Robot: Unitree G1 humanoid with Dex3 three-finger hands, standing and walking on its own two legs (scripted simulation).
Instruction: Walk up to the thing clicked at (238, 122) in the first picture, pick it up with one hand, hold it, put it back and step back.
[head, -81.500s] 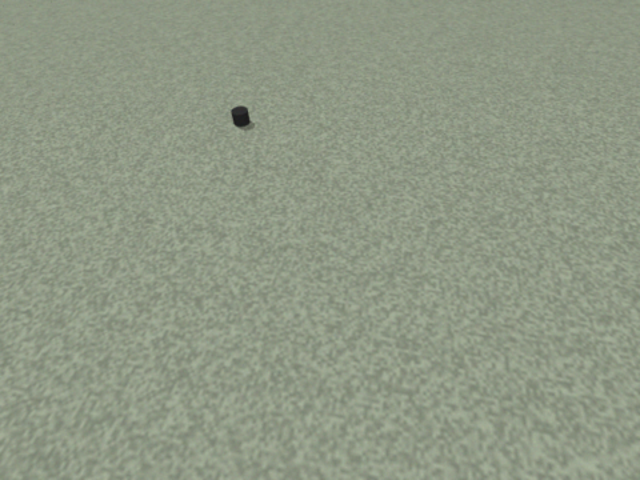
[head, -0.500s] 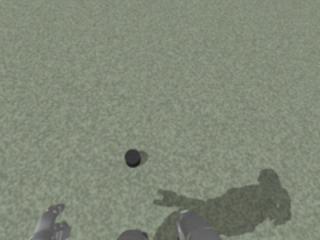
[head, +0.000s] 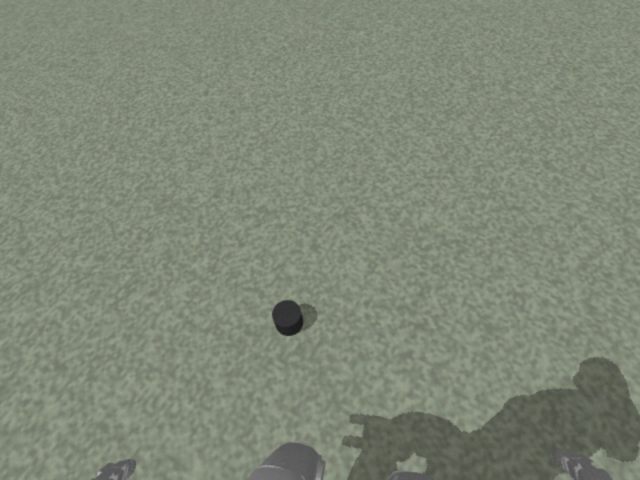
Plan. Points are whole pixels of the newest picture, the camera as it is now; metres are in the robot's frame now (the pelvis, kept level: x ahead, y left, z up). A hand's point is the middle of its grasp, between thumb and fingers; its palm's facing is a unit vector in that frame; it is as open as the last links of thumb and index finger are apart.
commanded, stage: step back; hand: left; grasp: from above
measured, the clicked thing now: (288, 318) +0.63 +0.21 -0.73
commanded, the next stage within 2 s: none
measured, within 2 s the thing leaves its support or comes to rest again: neither
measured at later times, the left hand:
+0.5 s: hand out of the picture -0.07 +0.28 -0.16, palm faces +0.04 -0.92 -0.39, open 7.4 cm
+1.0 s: hand out of the picture -0.18 +0.23 -0.15, palm faces +0.07 -0.90 -0.42, open 7.4 cm
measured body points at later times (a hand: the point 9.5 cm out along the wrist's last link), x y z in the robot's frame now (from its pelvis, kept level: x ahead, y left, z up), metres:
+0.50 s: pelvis -0.14 +0.00 +0.00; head -0.08 +0.02 +0.44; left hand -0.07 +0.33 -0.13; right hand -0.02 -0.30 -0.11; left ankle -0.10 +0.14 -0.73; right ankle -0.20 -0.15 -0.66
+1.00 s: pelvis -0.31 -0.05 -0.02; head -0.24 -0.04 +0.42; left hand -0.19 +0.28 -0.12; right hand -0.20 -0.35 -0.14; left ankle -0.32 +0.07 -0.74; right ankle -0.22 -0.15 -0.73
